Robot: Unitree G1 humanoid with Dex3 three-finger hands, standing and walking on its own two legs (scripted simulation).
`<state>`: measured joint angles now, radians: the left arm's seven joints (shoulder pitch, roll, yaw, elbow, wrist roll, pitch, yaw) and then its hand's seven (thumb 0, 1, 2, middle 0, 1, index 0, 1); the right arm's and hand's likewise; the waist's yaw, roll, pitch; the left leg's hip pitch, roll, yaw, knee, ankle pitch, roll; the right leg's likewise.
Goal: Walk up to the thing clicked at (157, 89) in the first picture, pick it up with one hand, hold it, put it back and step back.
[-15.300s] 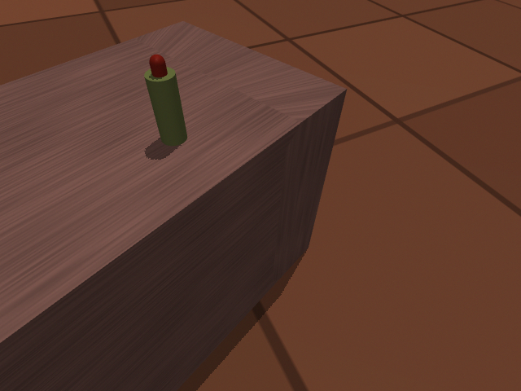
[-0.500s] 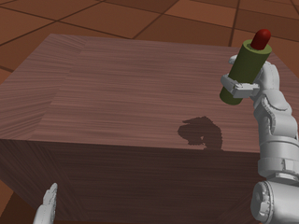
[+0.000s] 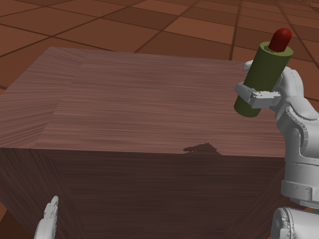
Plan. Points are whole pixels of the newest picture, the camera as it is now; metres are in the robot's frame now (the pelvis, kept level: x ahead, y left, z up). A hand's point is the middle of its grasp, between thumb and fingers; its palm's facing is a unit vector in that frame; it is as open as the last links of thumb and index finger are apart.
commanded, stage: lift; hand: right
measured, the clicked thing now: (262, 75) +0.37 -0.19 +0.30
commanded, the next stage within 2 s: hold in 0.34 s
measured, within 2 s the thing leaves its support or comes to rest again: neither
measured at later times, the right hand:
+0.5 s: hand (260, 84) +0.34 -0.18 +0.29, palm faces +0.10 +0.99 -0.04, open 8.1 cm
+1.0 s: hand (264, 84) +0.33 -0.18 +0.30, palm faces +0.09 +1.00 -0.04, open 8.1 cm
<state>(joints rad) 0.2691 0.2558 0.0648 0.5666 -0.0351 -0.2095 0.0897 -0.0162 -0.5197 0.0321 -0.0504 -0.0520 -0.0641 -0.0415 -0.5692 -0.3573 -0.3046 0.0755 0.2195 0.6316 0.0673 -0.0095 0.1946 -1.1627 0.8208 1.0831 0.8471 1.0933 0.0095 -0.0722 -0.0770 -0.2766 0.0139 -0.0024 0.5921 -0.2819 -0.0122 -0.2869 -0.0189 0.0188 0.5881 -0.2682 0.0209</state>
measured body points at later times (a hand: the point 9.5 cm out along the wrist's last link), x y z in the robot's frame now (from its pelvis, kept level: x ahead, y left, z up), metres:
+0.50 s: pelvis +0.00 +0.00 +0.00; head -0.05 +0.04 +0.44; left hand +0.18 +0.26 -0.06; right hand +0.33 -0.23 +0.30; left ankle +0.02 +0.13 -0.73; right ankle +0.03 -0.13 -0.73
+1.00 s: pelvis +0.00 +0.00 +0.00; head -0.05 +0.04 +0.44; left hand +0.19 +0.26 -0.06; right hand +0.32 -0.23 +0.30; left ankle +0.02 +0.13 -0.73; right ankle +0.03 -0.13 -0.73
